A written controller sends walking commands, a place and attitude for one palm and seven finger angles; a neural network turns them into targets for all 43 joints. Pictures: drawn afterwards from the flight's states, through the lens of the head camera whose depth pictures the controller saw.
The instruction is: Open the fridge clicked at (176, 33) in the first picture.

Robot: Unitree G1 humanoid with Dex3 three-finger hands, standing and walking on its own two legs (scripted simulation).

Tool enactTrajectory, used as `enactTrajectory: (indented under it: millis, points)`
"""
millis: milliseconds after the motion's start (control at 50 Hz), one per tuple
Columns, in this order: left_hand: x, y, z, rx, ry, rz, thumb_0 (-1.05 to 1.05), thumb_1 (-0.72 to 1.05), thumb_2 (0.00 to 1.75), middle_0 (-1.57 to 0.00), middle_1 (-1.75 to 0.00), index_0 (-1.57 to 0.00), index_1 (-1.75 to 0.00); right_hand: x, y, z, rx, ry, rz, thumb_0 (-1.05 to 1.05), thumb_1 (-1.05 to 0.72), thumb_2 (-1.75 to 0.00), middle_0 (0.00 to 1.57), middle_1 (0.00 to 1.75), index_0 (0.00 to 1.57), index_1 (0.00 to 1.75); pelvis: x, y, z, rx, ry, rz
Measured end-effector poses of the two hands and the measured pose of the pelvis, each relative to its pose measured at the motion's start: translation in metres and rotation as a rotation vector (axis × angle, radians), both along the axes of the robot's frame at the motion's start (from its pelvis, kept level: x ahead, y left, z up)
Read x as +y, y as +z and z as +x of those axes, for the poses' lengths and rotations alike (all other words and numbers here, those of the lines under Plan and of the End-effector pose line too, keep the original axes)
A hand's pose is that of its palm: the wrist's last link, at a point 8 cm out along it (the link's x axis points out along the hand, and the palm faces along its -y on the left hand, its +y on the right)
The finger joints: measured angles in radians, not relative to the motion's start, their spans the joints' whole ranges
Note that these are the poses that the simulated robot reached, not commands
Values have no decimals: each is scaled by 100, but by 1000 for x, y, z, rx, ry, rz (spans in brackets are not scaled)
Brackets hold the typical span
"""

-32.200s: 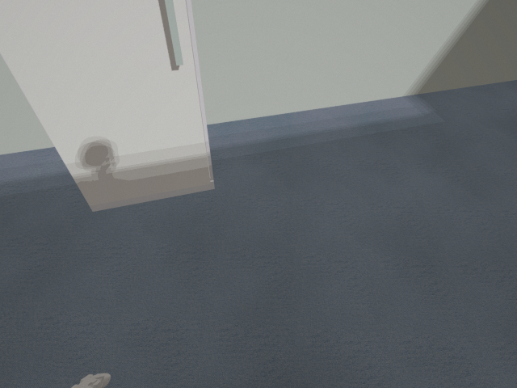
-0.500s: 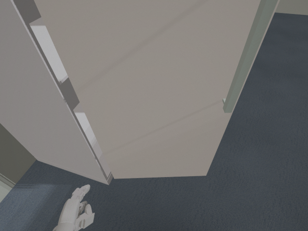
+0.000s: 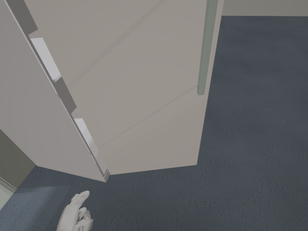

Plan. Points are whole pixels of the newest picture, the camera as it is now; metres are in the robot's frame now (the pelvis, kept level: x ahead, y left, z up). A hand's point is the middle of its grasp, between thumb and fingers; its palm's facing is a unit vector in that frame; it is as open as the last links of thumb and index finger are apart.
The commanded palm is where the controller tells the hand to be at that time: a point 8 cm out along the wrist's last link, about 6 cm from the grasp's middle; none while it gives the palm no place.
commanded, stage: step back with the hand held close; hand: right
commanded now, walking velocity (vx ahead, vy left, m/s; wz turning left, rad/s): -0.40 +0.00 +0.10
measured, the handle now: (205, 38) +0.66 -0.18 +0.21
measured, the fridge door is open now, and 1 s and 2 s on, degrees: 70 70 70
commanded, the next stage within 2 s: stop stepping back and stand still in 0.10 s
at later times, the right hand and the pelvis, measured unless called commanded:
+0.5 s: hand out of the picture +0.07 -0.27 +0.19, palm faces +0.34 +0.84 -0.43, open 7.4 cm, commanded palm +0.05 -0.30 +0.19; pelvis -0.14 -0.03 +0.00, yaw +9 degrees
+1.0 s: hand out of the picture +0.07 -0.32 +0.18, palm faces +0.42 +0.78 -0.46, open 7.4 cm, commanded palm none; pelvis -0.15 -0.05 +0.01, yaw +8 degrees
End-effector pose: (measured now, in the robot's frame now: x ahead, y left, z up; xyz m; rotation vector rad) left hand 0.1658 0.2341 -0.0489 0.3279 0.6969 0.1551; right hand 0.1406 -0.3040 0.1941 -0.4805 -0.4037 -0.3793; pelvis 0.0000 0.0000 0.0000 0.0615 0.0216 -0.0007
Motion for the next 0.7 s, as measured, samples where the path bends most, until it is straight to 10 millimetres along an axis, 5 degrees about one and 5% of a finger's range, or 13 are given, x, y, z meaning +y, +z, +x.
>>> enactTrajectory:
  millis: [140, 320, 420, 500, 620, 700]
  points:
    - [-19, 9, -56, -13, 27, -8, 1, 90, 90, -20, -30, -21, -30, -19, -13, 1, 75, 24, 69, 1, -89, -90, 21, 30, 21, 30, -15, 10, -56, -22, 41, 26]
    - [-21, 20, -138, 12, 106, -37, 1, 90, 90, -20, -30, -21, -30, 2, 21, -54, 50, 162, -16, 1, -89, -90, 21, 30, 21, 30, -18, 25, -98, 35, 74, 48]
    - [-8, -6, -172, -4, 106, -41, 1, 90, 90, -20, -30, -21, -30, -2, 12, -90, 111, 102, -111, 1, -89, -90, 21, 30, 21, 30, -20, 2, -137, 39, 153, -52]
    - [-4, -24, -210, 67, 182, -60, 1, 90, 90, -20, -30, -21, -30, -10, 6, -106, 86, 77, -33, 1, -89, -90, 21, 30, 21, 30, -28, 3, -139, -12, 154, -27]
    - [-3, -34, -242, 112, 236, 5, 1, 90, 90, -20, -30, -20, -30, -32, -28, -88, 29, 6, 136, 1, -89, -90, 21, 30, 21, 30, -41, -8, -138, -44, 110, -42]
    - [-15, -30, -246, 67, 260, -9, 1, 90, 90, -20, -30, -20, -30, -23, -30, -76, 64, 70, 129, 1, -89, -90, 21, 30, 20, 30, -50, -8, -155, -67, 137, -57]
